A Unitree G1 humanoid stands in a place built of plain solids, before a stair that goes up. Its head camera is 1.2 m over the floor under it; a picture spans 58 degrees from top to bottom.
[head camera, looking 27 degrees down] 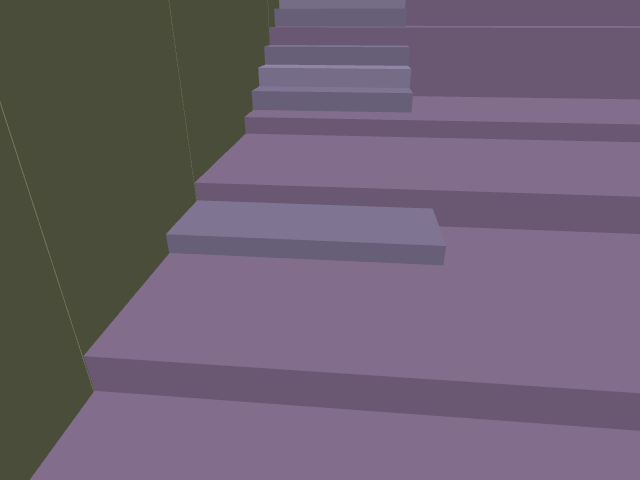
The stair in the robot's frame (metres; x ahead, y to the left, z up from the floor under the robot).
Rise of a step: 0.11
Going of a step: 0.59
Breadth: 1.34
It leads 5 degrees to the right of straight ahead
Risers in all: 3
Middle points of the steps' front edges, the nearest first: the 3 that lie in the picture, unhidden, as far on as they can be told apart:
1.09 0.15 0.16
1.83 0.08 0.27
2.27 0.04 0.38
